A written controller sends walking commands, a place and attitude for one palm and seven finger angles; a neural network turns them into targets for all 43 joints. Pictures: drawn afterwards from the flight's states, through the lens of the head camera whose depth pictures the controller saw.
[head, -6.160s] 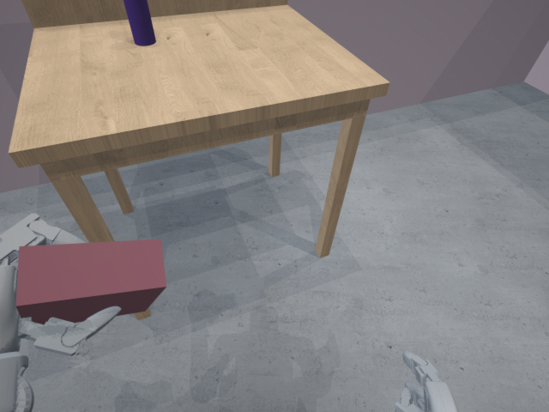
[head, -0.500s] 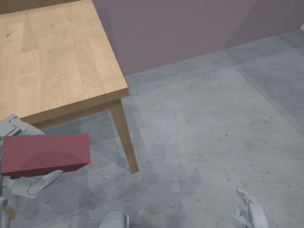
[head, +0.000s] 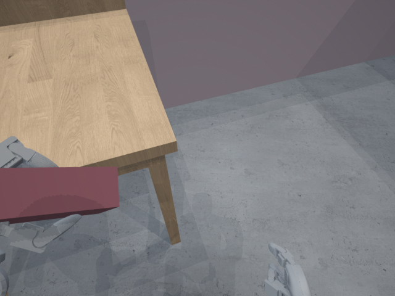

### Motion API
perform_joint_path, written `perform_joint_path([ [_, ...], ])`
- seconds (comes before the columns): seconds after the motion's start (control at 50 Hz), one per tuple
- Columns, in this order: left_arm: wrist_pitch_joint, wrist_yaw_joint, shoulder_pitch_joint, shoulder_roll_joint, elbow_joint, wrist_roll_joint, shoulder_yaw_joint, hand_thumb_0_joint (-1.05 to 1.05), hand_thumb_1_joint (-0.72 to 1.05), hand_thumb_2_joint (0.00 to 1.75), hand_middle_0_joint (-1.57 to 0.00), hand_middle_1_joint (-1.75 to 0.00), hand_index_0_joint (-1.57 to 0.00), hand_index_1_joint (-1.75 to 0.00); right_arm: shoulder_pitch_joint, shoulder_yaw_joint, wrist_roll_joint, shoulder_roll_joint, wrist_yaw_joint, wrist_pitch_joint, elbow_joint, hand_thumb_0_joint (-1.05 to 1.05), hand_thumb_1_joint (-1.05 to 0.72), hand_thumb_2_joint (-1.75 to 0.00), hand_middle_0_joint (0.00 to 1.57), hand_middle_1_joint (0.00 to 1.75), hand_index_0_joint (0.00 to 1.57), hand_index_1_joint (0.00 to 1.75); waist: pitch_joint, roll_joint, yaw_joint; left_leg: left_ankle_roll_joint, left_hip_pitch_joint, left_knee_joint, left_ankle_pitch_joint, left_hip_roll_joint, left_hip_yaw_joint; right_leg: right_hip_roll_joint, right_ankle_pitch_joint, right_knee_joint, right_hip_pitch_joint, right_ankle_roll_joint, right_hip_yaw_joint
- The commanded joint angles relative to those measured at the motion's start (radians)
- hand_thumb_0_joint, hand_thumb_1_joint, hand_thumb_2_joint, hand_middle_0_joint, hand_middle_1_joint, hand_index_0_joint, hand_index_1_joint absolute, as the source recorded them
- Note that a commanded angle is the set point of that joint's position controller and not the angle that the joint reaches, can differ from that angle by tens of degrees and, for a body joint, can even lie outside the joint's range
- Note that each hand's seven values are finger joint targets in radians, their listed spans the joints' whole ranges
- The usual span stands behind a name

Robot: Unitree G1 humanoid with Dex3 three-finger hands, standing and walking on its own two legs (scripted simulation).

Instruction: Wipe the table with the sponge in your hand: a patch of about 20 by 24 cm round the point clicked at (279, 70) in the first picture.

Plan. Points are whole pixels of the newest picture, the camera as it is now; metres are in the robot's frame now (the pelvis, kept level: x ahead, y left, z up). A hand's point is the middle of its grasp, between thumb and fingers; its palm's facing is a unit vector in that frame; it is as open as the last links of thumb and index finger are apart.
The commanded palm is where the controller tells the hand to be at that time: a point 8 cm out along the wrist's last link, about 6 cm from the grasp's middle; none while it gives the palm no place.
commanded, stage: come to a stop and stand still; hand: left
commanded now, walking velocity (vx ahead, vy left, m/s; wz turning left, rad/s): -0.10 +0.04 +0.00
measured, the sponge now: (76, 194) +0.23 +0.19 +0.16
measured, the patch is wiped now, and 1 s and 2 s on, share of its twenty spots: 0.00 0.00 0.00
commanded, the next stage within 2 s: look again from close up in 1.64 s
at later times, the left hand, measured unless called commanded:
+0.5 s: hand (28, 234) +0.17 +0.23 +0.17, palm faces +0.38 -0.80 -0.47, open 9.8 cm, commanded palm +0.12 +0.27 +0.18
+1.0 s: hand (50, 284) +0.12 +0.18 +0.17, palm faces +0.34 -0.81 -0.47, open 9.8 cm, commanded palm +0.06 +0.23 +0.18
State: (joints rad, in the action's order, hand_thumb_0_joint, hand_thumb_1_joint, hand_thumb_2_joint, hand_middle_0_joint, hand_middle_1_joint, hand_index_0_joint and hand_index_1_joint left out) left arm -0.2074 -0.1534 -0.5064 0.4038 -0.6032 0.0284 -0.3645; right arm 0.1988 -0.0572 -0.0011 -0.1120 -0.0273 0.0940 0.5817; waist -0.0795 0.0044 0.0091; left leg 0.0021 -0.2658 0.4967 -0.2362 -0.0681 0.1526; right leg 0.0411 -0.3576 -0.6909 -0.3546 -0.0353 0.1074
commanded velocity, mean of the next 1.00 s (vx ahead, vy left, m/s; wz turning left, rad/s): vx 0.06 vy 0.05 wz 0.00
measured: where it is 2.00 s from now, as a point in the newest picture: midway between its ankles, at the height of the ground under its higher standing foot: outside the picture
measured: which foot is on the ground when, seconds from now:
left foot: down 0.00-0.08, up 0.10-0.46, down 0.48-0.84, up 0.86-1.00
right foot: up 0.00-0.02, down 0.04-0.52, up 0.54-0.78, down 0.80-1.00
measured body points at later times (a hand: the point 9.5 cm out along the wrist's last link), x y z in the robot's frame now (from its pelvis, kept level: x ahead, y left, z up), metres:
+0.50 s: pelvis -0.04 -0.01 -0.01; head +0.00 +0.00 +0.44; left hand +0.14 +0.27 +0.20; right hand +0.14 -0.27 -0.08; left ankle -0.05 +0.11 -0.74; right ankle +0.02 -0.09 -0.74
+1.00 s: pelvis -0.09 -0.05 +0.00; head -0.07 -0.07 +0.45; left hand +0.09 +0.22 +0.19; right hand +0.06 -0.29 -0.10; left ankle -0.10 +0.09 -0.69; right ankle -0.09 -0.12 -0.74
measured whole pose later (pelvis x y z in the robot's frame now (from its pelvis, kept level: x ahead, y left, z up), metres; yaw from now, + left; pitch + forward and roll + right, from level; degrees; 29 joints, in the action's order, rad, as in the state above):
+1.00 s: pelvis -0.09 -0.05 +0.00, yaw +1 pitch +0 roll +1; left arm -0.19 -0.14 -0.54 0.37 -0.49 0.03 -0.33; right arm 0.21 0.00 -0.01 -0.22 -0.05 0.01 0.63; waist -0.03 0.02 -0.03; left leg -0.04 -0.41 0.90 -0.37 -0.04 0.04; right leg -0.01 -0.25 -0.47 -0.22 0.07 0.11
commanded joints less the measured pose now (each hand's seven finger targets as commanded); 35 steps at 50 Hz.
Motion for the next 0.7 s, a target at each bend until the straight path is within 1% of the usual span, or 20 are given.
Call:
perform_joint_path([
  [0.0, -0.034, -0.028, 0.047, 0.106, -0.09, 0.009, -0.119, 0.0, 0.1, 1.3, -1.2, -1.6, -1.2, -1.6, -0.047, 0.082, -0.009, -0.189, -0.029, 0.039, -0.123, 0.0, -0.9, -0.9, 0.2, 0.3, 0.2, 0.3, 0.214, 0.143, -0.012, 0.039, 0.083, -0.035, 0.354, -0.184, -0.103, -0.013, 0.196, 0.258, 0.198, 0.0, 0.014],
  [0.02, -0.035, -0.026, 0.061, 0.111, -0.082, 0.004, -0.117, 0.0, 0.1, 1.3, -1.2, -1.6, -1.2, -1.6, -0.05, 0.082, -0.008, -0.182, -0.032, 0.034, -0.127, 0.0, -0.9, -0.9, 0.2, 0.3, 0.2, 0.3, 0.233, 0.074, -0.018, 0.012, 0.046, 0.028, 0.261, -0.146, -0.069, 0.037, 0.398, 0.288, 0.252, 0.016, -0.048],
  [0.04, -0.033, -0.029, 0.084, 0.129, -0.079, 0.001, -0.111, 0.0, 0.1, 1.3, -1.2, -1.6, -1.2, -1.6, -0.043, 0.077, -0.009, -0.171, -0.032, 0.028, -0.129, 0.0, -0.9, -0.9, 0.2, 0.3, 0.2, 0.3, 0.236, -0.034, -0.036, -0.02, -0.018, 0.12, 0.131, -0.083, -0.045, 0.151, 0.671, 0.275, 0.277, 0.061, -0.192],
  [0.06, -0.031, -0.031, 0.087, 0.135, -0.053, 0.001, -0.113, 0.0, 0.1, 1.3, -1.2, -1.6, -1.2, -1.6, -0.048, 0.068, -0.006, -0.156, -0.035, 0.029, -0.129, 0.0, -0.9, -0.9, 0.2, 0.3, 0.2, 0.3, 0.233, -0.112, -0.035, -0.047, -0.074, 0.189, -0.07, -0.008, -0.037, 0.237, 0.914, 0.268, 0.294, 0.106, -0.268],
  [0.08, -0.019, -0.023, 0.089, 0.112, -0.035, 0.012, -0.092, 0.0, 0.1, 1.3, -1.2, -1.6, -1.2, -1.6, -0.05, 0.084, -0.015, -0.168, -0.029, 0.028, -0.131, 0.0, -0.9, -0.9, 0.2, 0.3, 0.2, 0.3, 0.242, -0.249, -0.017, -0.051, -0.12, 0.331, -0.253, 0.041, -0.075, 0.301, 0.989, 0.284, 0.301, 0.15, -0.33],
  [0.12, -0.02, -0.027, 0.11, 0.156, -0.086, 0.005, -0.126, 0.0, 0.1, 1.3, -1.2, -1.6, -1.2, -1.6, -0.086, 0.081, -0.015, -0.169, -0.029, 0.018, -0.132, 0.0, -0.9, -0.9, 0.2, 0.3, 0.2, 0.3, 0.248, -0.2, -0.008, -0.045, -0.174, 0.491, -0.306, 0.035, -0.158, 0.348, 1.004, 0.267, 0.297, 0.174, -0.322],
  [0.16, -0.031, -0.04, 0.03, 0.161, -0.102, -0.003, -0.146, 0.0, 0.1, 1.3, -1.2, -1.6, -1.2, -1.6, -0.111, 0.06, -0.009, -0.145, -0.039, 0.003, -0.139, 0.0, -0.9, -0.9, 0.2, 0.3, 0.2, 0.3, 0.245, -0.137, -0.006, -0.052, -0.208, 0.495, -0.271, 0.035, -0.154, 0.316, 1.018, 0.243, 0.346, 0.171, -0.234],
  [0.2, -0.037, -0.046, -0.008, 0.163, -0.118, -0.006, -0.157, 0.0, 0.1, 1.3, -1.2, -1.6, -1.2, -1.6, -0.123, 0.058, -0.004, -0.149, -0.048, -0.013, -0.146, 0.0, -0.9, -0.9, 0.2, 0.3, 0.2, 0.3, 0.248, -0.111, -0.003, -0.052, -0.196, 0.459, -0.233, 0.047, -0.133, 0.29, 0.999, 0.245, 0.341, 0.153, -0.195],
  [0.28, -0.046, -0.053, -0.055, 0.166, -0.179, 0.0, -0.176, 0.0, 0.1, 1.3, -1.2, -1.6, -1.2, -1.6, -0.111, 0.078, 0.002, -0.167, -0.052, -0.033, -0.166, 0.0, -0.9, -0.9, 0.2, 0.3, 0.2, 0.3, 0.289, -0.105, 0.005, -0.047, -0.155, 0.329, -0.21, 0.053, -0.108, 0.29, 0.906, 0.26, 0.363, 0.164, -0.208],
  [0.34, -0.045, -0.053, -0.089, 0.162, -0.18, 0.003, -0.182, 0.0, 0.1, 1.3, -1.2, -1.6, -1.2, -1.6, -0.09, 0.087, 0.004, -0.176, -0.049, -0.038, -0.171, 0.0, -0.9, -0.9, 0.2, 0.3, 0.2, 0.3, 0.288, -0.108, 0.008, -0.035, -0.109, 0.203, -0.184, 0.048, -0.097, 0.283, 0.753, 0.271, 0.339, 0.166, -0.21],
  [0.4, -0.039, -0.051, -0.069, 0.137, -0.176, 0.002, -0.154, 0.0, 0.1, 1.3, -1.2, -1.6, -1.2, -1.6, -0.054, 0.098, 0.004, -0.19, -0.044, -0.04, -0.163, 0.0, -0.9, -0.9, 0.2, 0.3, 0.2, 0.3, 0.282, -0.095, -0.011, -0.024, 0.011, 0.024, -0.06, 0.053, -0.089, 0.245, 0.485, 0.282, 0.255, 0.127, -0.201],
  [0.42, -0.038, -0.05, -0.057, 0.139, -0.178, 0.005, -0.149, 0.0, 0.1, 1.3, -1.2, -1.6, -1.2, -1.6, -0.046, 0.104, 0.001, -0.196, -0.048, -0.039, -0.159, 0.0, -0.9, -0.9, 0.2, 0.3, 0.2, 0.3, 0.284, -0.077, -0.018, -0.017, 0.082, -0.055, 0.01, 0.032, -0.09, 0.217, 0.37, 0.256, 0.216, 0.103, -0.18],
  [0.44, -0.044, -0.049, -0.027, 0.13, -0.199, 0.004, -0.13, 0.0, 0.1, 1.3, -1.2, -1.6, -1.2, -1.6, -0.052, 0.108, 0.002, -0.206, -0.052, -0.035, -0.165, 0.0, -0.9, -0.9, 0.2, 0.3, 0.2, 0.3, 0.262, -0.008, -0.016, 0.001, 0.108, -0.122, 0.045, -0.021, -0.129, 0.167, 0.257, 0.218, 0.175, 0.077, -0.158],
  [0.46, -0.053, -0.046, -0.002, 0.128, -0.215, 0.003, -0.12, 0.0, 0.1, 1.3, -1.2, -1.6, -1.2, -1.6, -0.064, 0.113, 0.0, -0.228, -0.055, -0.028, -0.174, 0.0, -0.9, -0.9, 0.2, 0.3, 0.2, 0.3, 0.223, 0.115, -0.005, 0.043, 0.102, -0.176, 0.108, -0.132, -0.254, 0.081, 0.142, 0.149, 0.108, 0.043, -0.118],
  [0.48, -0.061, -0.044, 0.013, 0.134, -0.205, -0.003, -0.116, 0.0, 0.1, 1.3, -1.2, -1.6, -1.2, -1.6, -0.06, 0.108, -0.006, -0.23, -0.053, -0.019, -0.171, 0.0, -0.9, -0.9, 0.2, 0.3, 0.2, 0.3, 0.201, 0.192, 0.007, 0.089, 0.095, -0.19, 0.218, -0.228, -0.336, 0.025, 0.0, 0.075, 0.05, 0.019, -0.065],
  [0.5, -0.057, -0.037, 0.006, 0.126, -0.14, -0.005, -0.106, 0.0, 0.1, 1.3, -1.2, -1.6, -1.2, -1.6, -0.058, 0.101, -0.006, -0.216, -0.048, -0.01, -0.159, 0.0, -0.9, -0.9, 0.2, 0.3, 0.2, 0.3, 0.166, 0.211, 0.001, 0.112, 0.03, -0.225, 0.212, -0.254, -0.344, -0.003, -0.1, -0.023, 0.037, 0.019, -0.057],
  [0.52, -0.059, -0.03, 0.09, 0.139, -0.175, -0.012, -0.097, 0.0, 0.1, 1.3, -1.2, -1.6, -1.2, -1.6, -0.07, 0.094, 0.006, -0.208, -0.051, 0.002, -0.147, 0.0, -0.9, -0.9, 0.2, 0.3, 0.2, 0.3, 0.129, 0.279, -0.005, 0.127, -0.018, -0.267, 0.135, -0.268, -0.36, 0.003, -0.122, -0.138, 0.004, 0.017, -0.063],
  [0.54, -0.058, -0.03, 0.139, 0.119, -0.154, -0.025, -0.069, 0.0, 0.1, 1.3, -1.2, -1.6, -1.2, -1.6, -0.078, 0.091, 0.007, -0.202, -0.048, 0.012, -0.135, 0.0, -0.9, -0.9, 0.2, 0.3, 0.2, 0.3, 0.078, 0.246, -0.008, 0.133, -0.057, -0.272, 0.092, -0.268, -0.359, 0.005, -0.111, -0.186, -0.007, 0.018, -0.071],
  [0.62, -0.037, -0.02, 0.244, 0.079, -0.147, -0.024, 0.0, 0.0, 0.1, 1.3, -1.2, -1.6, -1.2, -1.6, -0.064, 0.095, 0.0, -0.221, -0.034, 0.04, -0.119, 0.0, -0.9, -0.9, 0.2, 0.3, 0.2, 0.3, 0.085, 0.218, -0.016, 0.11, 0.034, -0.235, 0.076, -0.213, -0.261, -0.022, -0.066, -0.098, -0.019, 0.005, -0.031],
  [0.68, -0.016, -0.021, 0.218, 0.079, -0.097, -0.016, 0.001, 0.0, 0.1, 1.3, -1.2, -1.6, -1.2, -1.6, -0.06, 0.085, 0.004, -0.216, -0.028, 0.043, -0.104, 0.0, -0.9, -0.9, 0.2, 0.3, 0.2, 0.3, 0.089, 0.22, -0.024, 0.115, 0.035, -0.24, 0.064, -0.222, -0.297, -0.038, -0.094, 0.022, 0.045, 0.002, -0.015],
])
